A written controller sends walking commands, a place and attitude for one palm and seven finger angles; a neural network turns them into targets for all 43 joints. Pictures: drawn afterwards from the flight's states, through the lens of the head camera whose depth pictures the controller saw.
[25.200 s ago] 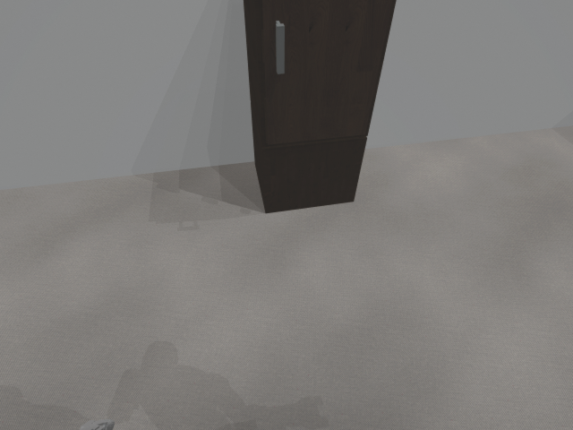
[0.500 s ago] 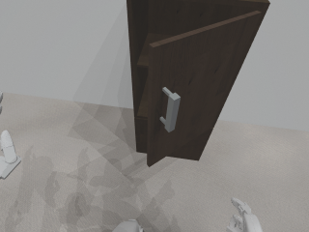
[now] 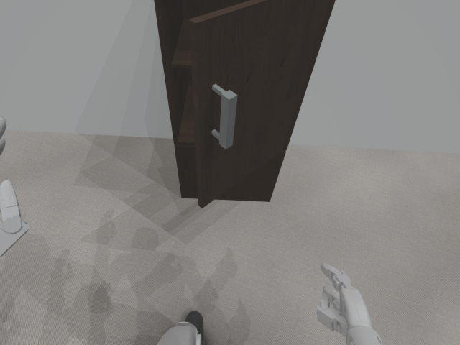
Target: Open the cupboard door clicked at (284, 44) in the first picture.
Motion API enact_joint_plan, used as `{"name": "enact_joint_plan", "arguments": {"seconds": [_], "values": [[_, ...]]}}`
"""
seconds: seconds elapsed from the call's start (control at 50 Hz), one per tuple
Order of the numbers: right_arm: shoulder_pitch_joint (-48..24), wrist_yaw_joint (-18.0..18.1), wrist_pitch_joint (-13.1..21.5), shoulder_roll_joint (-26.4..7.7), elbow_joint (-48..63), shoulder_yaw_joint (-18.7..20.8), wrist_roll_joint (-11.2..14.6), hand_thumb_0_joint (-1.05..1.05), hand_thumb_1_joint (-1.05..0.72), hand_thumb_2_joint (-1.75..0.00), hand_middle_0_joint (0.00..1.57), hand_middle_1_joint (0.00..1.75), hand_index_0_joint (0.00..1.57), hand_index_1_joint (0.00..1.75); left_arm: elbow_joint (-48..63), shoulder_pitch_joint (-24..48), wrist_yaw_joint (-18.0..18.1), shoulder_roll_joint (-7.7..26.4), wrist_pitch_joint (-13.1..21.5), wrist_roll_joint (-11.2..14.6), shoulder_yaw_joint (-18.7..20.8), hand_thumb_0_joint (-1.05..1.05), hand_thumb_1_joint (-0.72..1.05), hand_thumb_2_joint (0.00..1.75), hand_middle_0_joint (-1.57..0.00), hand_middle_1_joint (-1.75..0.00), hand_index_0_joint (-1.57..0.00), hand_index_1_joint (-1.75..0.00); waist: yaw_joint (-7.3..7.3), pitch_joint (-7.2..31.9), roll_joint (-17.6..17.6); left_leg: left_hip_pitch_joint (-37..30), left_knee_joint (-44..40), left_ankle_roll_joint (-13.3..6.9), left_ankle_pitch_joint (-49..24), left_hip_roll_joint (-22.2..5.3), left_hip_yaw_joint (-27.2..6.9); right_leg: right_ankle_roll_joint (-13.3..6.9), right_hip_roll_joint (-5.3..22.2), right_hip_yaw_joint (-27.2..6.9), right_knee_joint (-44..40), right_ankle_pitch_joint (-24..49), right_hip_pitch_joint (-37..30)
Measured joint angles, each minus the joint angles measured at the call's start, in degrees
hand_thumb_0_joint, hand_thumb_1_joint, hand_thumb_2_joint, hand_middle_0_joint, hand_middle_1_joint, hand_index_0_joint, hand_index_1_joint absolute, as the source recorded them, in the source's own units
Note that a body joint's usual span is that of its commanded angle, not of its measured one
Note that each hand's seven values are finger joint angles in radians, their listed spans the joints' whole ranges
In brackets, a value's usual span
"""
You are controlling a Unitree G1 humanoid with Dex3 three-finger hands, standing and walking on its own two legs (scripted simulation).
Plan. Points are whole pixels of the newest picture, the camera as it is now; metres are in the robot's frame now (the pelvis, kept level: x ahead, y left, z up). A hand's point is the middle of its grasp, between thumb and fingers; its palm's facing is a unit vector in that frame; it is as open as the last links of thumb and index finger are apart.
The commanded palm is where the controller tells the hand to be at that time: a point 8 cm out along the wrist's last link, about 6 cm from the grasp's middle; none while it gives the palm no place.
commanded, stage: stop stepping back and stand still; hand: left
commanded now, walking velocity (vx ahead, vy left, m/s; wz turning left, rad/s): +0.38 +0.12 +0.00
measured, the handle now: (221, 117) +0.57 +0.07 +0.06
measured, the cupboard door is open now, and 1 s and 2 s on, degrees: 43 43 43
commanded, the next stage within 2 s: let the arm hang, fingers relaxed in 0.76 s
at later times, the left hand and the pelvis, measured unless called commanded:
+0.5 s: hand out of the picture +0.13 +0.26 +0.19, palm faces +0.45 -0.76 -0.46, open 7.4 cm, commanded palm +0.09 +0.30 +0.19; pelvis -0.05 +0.00 +0.02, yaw -1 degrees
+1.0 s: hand (55, 343) +0.12 +0.27 -0.02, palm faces +0.16 -0.89 -0.43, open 7.4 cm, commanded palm none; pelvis -0.07 +0.02 +0.00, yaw +3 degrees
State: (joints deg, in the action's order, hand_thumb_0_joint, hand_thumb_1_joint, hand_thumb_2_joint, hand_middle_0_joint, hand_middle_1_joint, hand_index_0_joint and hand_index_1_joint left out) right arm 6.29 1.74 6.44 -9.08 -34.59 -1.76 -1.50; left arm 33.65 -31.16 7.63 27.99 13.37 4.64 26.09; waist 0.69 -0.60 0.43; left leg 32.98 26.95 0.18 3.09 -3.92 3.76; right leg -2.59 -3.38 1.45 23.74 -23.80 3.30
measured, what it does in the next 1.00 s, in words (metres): steps on the spot: left foot, then left foot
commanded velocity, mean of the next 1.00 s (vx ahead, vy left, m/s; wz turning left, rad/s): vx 0.09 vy -0.01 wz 0.00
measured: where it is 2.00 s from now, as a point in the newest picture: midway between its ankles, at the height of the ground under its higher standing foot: outside the picture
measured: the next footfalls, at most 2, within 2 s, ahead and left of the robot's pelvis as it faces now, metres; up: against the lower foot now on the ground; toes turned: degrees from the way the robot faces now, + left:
left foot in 0.12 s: +0.11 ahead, +0.10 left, +0.00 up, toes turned +1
left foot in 0.60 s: +0.01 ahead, +0.15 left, +0.00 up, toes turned +5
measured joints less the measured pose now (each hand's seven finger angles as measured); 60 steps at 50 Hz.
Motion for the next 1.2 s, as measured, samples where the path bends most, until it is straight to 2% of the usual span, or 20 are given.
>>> {"name": "enact_joint_plan", "arguments": {"seconds": [0.04,0.08,0.14,0.22,0.26,0.3,0.36,0.44,0.48,0.52,0.6,0.66,0.76,0.86,0.9,0.94,1.04,1.12,1.14,1.2], "values": [[2.34,0.27,-1.06,-0.99,-1.62,0.05,0.68,0.01,-0.9,-0.89,0.2,0.3,0.2,0.3,-0.69,-2.36,-0.52,0.48,-0.52,-0.05,-0.69,0.02,0.88,0.9,-0.21,-0.3,-0.22,-0.31,0.32,1.0,-0.18,0.39,9.91,0.47,7.12,1.4,-2.08,0.83,0.12,-0.94,1.41,-0.44,-0.42],[5.76,0.92,-1.79,-1.8,-2.73,0.04,1.44,0.01,-0.9,-0.89,0.2,0.3,0.2,0.3,-1.97,-4.25,-0.49,0.4,-1.14,-0.45,-0.74,0.01,0.88,0.9,-0.22,-0.3,-0.22,-0.31,0.51,2.99,0.77,-2.22,14.22,0.01,9.17,2.64,-1.83,1.3,0.88,-1.99,1.91,-1.0,-1.25],[10.02,2.03,-1.48,-4.09,-3.87,0.84,1.87,0.01,-0.9,-0.89,0.2,0.3,0.2,0.3,-5.27,-2.51,0.12,-1.5,-2.15,-1.04,-1.32,0.01,0.88,0.9,-0.22,-0.3,-0.22,-0.31,-0.32,5.04,0.71,-9.51,8.94,-1.67,8.81,3.8,-1.29,1.86,1.48,-1.87,4.44,-2.83,-1.67],[9.83,2.74,-1.06,-5.26,-5.29,2.32,1.87,0.02,-0.9,-0.89,0.2,0.3,0.2,0.3,-9.88,3.86,0.89,-4.47,-3.46,-1.19,-2.13,0.02,0.88,0.9,-0.21,-0.3,-0.22,-0.31,-2.28,3.16,1.63,-10.96,7.23,-3.41,7.61,5.69,-1.05,3.17,3.16,-1.53,13.99,-2.36,2.1],[9.26,2.5,0.05,-4.6,-4.87,2.53,1.47,0.02,-0.91,-0.89,0.2,0.3,0.2,0.3,-9.39,3.82,0.95,-4.34,-3.64,-1.22,-2.04,0.02,0.88,0.9,-0.21,-0.3,-0.21,-0.31,-3.29,2.58,2.04,-11.49,5.02,-3.28,5.6,5.72,-0.82,2.82,2.68,-2.22,16.64,-5.13,4.81],[9.08,2.39,0.86,-3.61,-3.61,2.36,1.17,0.02,-0.91,-0.89,0.2,0.3,0.2,0.3,-7.73,1.98,0.97,-3.65,-3.29,-1.35,-1.85,0.02,0.89,0.9,-0.21,-0.3,-0.21,-0.31,-4.17,2.31,2.07,-11.8,2.26,-2.73,3.48,5.53,-0.91,1.97,2.15,-1.14,13.61,-5.38,5.89],[9.43,2.26,0.82,-2.69,-1.66,2.31,0.98,0.02,-0.91,-0.9,0.2,0.3,0.2,0.3,-5.53,-1.67,0.5,-2.31,-2.28,-1.77,-1.88,0.02,0.89,0.9,-0.21,-0.3,-0.21,-0.31,-5.21,1.96,0.41,-10.02,2.99,-1.34,6.98,5.01,-2.29,-0.03,1.19,0.91,8.13,1.09,5.69],[10.57,1.94,-0.62,-2.56,-3.69,2.17,0.68,0.01,-0.9,-0.89,0.2,0.3,0.2,0.3,-4.88,-5.19,0.36,-2.69,-0.81,-2.22,-2.05,0.02,0.88,0.9,-0.22,-0.3,-0.22,-0.31,-1.38,4.16,0.57,-3.49,24.74,0.38,14.86,5.12,-3.29,-1.09,1.36,-0.68,5.48,4.83,6.57],[11.39,2.31,-0.5,-2.92,-4.84,1.97,0.74,0.01,-0.9,-0.89,0.2,0.3,0.2,0.3,-7.57,-3.59,0.7,-4.07,-0.05,-2.81,-2.36,0.01,0.88,0.9,-0.22,-0.3,-0.22,-0.31,-0.14,4.9,0.66,-4.2,26.39,0.03,14.86,4.03,-2.43,-0.49,1.91,-1.06,3.82,5.81,6.16],[11.94,3.0,0.06,-3.37,-5.59,2.0,0.89,0.01,-0.9,-0.89,0.2,0.3,0.2,0.3,-10.82,-0.2,1.22,-5.47,-0.13,-3.3,-3.05,0.01,0.88,0.9,-0.22,-0.3,-0.22,-0.31,0.36,4.89,0.56,-7.33,21.23,-0.72,15.31,2.81,-1.37,0.03,2.7,-0.44,3.39,6.01,5.9],[11.59,3.69,1.33,-5.13,-5.24,2.45,0.84,0.02,-0.9,-0.89,0.2,0.3,0.2,0.3,-11.84,4.09,2.07,-8.2,-1.68,-3.24,-4.54,0.02,0.88,0.9,-0.21,-0.3,-0.22,-0.31,0.05,3.66,-1.34,-16.83,4.92,-1.97,12.65,0.8,-1.34,1.11,2.91,1.76,6.93,3.71,6.85],[8.58,3.61,1.18,-4.08,-4.77,2.71,1.31,0.02,-0.9,-0.89,0.2,0.3,0.2,0.3,-9.7,3.82,1.95,-7.6,-2.02,-2.73,-3.98,0.02,0.89,0.9,-0.21,-0.3,-0.21,-0.31,-0.4,1.23,0.23,-17.25,5.71,0.39,11.93,1.72,-0.58,2.09,4.24,0.99,10.35,2.91,7.67],[5.82,2.64,2.68,-1.28,-2.01,1.34,1.18,0.02,-0.9,-0.89,0.2,0.3,0.2,0.3,-6.44,1.85,1.08,-4.37,-1.95,-2.63,-2.13,0.02,0.89,0.9,-0.21,-0.3,-0.21,-0.31,-1.1,-0.73,0.36,-17.05,5.49,0.84,12.18,1.06,-0.67,1.38,3.47,0.98,8.98,3.04,7.36],[4.44,1.27,1.97,-0.53,-0.67,0.26,1.5,0.01,-0.9,-0.89,0.2,0.3,0.2,0.3,-5.35,-0.53,0.64,-4.05,-1.28,-2.02,-1.96,0.02,0.89,0.9,-0.21,-0.3,-0.21,-0.31,-0.94,-0.92,-1.46,-16.3,4.71,1.58,11.27,-0.68,-1.13,1.0,1.63,1.25,5.06,5.53,6.8],[3.7,-0.64,2.26,-1.94,-3.47,1.3,1.43,0.01,-0.9,-0.89,0.2,0.3,0.2,0.3,-13.56,3.12,-1.69,-3.94,-1.77,-4.1,-6.3,0.01,0.89,0.9,-0.21,-0.3,-0.21,-0.31,-0.31,0.62,-2.55,-13.91,6.46,1.09,10.83,-0.08,-1.47,1.13,2.24,1.64,6.68,5.15,8.79],[2.43,-1.56,-0.17,-4.26,-7.01,2.11,1.01,0.01,-0.9,-0.89,0.2,0.3,0.2,0.3,-27.57,8.87,-4.55,-5.85,-6.2,-5.29,-12.45,0.01,0.89,0.9,-0.2,-0.3,-0.21,-0.3,0.08,2.22,-4.52,-12.41,7.7,0.77,11.85,0.62,-1.86,1.5,3.0,2.13,9.62,3.79,10.86],[1.68,-1.8,-6.13,-5.97,-13.28,2.37,-0.23,0.01,-0.9,-0.89,0.2,0.3,0.2,0.3,-62.47,17.01,-7.39,-13.06,-15.26,-6.33,-22.22,0.01,0.9,0.9,-0.2,-0.29,-0.2,-0.3,-1.58,1.56,-4.07,-11.59,10.1,0.24,12.29,2.34,-2.54,1.89,4.79,2.91,13.63,1.72,11.8],[3.89,-1.53,-7.99,-4.4,-17.56,1.99,-0.65,0.01,-0.91,-0.89,0.2,0.3,0.2,0.3,-79.88,16.5,-7.6,-18.05,-17.22,-5.8,-26.25,0.01,0.91,0.9,-0.2,-0.29,-0.2,-0.3,-2.59,-1.42,-0.17,-13.73,8.48,0.22,11.44,2.56,-2.51,2.23,4.97,2.92,12.39,2.48,9.85],[4.85,-1.35,-8.13,-3.89,-18.78,1.9,-0.61,0.01,-0.91,-0.89,0.2,0.3,0.2,0.3,-82.44,16.31,-6.47,-18.65,-16.85,-5.12,-25.0,0.0,0.94,0.9,-0.2,-0.29,-0.2,-0.3,-2.48,-2.0,0.43,-13.96,7.88,0.21,11.02,2.36,-2.89,2.22,4.67,3.31,11.21,3.16,9.23],[7.59,-0.9,-8.67,-2.55,-22.78,1.67,-0.52,0.01,-0.91,-0.89,0.19,0.3,0.2,0.3,-88.2,15.49,-6.29,-17.34,-15.87,-5.0,-24.26,-0.02,1.0,0.9,-0.21,-0.3,-0.21,-0.3,-1.42,-3.21,1.28,-14.67,5.61,0.35,9.43,1.92,-3.85,1.89,3.93,4.27,7.24,5.42,7.5]]}}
